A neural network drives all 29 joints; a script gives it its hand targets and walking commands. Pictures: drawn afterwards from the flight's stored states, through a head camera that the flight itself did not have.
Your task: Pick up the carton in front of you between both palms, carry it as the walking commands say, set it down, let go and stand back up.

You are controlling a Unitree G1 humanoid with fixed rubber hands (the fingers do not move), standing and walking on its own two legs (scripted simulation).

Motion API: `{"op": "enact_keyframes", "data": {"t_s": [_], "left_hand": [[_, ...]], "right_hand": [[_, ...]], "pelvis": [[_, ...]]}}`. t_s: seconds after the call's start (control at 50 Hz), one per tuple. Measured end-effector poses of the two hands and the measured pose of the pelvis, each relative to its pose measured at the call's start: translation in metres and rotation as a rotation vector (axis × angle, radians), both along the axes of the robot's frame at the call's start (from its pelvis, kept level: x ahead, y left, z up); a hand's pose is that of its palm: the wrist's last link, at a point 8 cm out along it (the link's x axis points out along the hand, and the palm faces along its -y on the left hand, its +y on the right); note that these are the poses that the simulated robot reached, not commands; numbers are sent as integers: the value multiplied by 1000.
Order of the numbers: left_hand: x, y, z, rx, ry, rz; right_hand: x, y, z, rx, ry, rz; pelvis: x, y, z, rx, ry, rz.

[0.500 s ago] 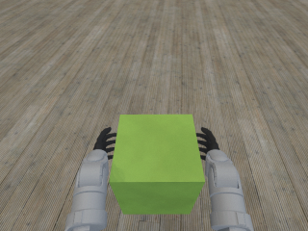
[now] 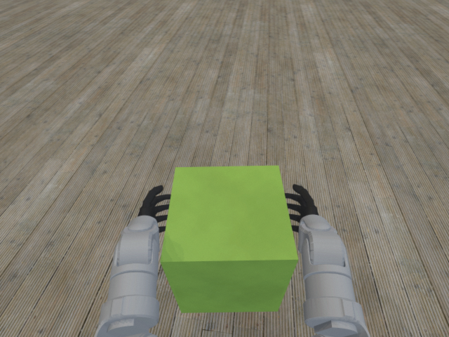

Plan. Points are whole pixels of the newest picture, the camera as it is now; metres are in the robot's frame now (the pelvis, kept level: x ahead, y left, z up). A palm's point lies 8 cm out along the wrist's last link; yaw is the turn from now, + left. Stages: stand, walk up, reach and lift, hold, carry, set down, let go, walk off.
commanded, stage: hold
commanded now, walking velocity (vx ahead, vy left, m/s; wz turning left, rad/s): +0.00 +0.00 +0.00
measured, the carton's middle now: (228, 241) +0.31 +0.00 -0.03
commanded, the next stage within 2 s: set down in 0.10 s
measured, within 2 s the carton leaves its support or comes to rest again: neither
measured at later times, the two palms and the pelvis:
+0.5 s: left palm (159, 216) +0.35 +0.15 +0.00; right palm (299, 219) +0.34 -0.15 -0.01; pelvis +0.00 +0.01 -0.01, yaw +0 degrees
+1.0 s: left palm (180, 241) +0.41 +0.13 -0.20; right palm (287, 245) +0.39 -0.17 -0.21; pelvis -0.04 +0.00 -0.13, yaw +2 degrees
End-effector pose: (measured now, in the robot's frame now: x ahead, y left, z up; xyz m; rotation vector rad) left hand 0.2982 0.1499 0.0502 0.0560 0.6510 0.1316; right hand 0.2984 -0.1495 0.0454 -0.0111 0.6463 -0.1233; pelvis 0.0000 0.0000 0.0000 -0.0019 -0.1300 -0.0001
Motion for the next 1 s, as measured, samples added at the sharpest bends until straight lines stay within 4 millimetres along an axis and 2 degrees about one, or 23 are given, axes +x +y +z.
{"op": "enact_keyframes", "data": {"t_s": [0.22, 0.36, 0.44, 0.52, 0.62, 0.74, 0.8, 0.86, 1.0], "left_hand": [[15, 1, -1, 0, 5, -12], [28, 4, -16, -24, 22, 8], [42, 1, -31, -21, 28, 5], [56, -4, -59, -5, 47, -13], [68, -11, -110, 14, 49, -44], [76, -16, -185, 3, 46, -37], [80, -16, -214, -16, 33, -19], [90, -16, -230, -41, -6, 0], [109, -16, -253, -75, -15, 18]], "right_hand": [[10, 1, -2, -1, 3, -11], [24, 4, -17, 30, 19, -29], [36, 1, -34, 41, 24, -39], [47, -4, -62, 31, 44, -38], [55, -11, -112, -2, 45, -36], [62, -16, -188, 9, 42, -47], [66, -16, -218, 29, 30, -55], [76, -16, -234, 51, -10, -73], [96, -16, -254, 58, -19, -81]], "pelvis": [[10, 5, 1, -3, 13, -4], [11, 9, -2, -3, 37, -5], [7, 11, -6, -4, 77, -2], [2, 13, -11, -2, 154, -7], [-6, 13, -24, 7, 313, -14], [-15, 11, -54, 21, 528, -11], [-20, 9, -73, 22, 629, 3], [-25, 7, -92, 19, 711, 16], [-38, 3, -129, 13, 802, 25]]}}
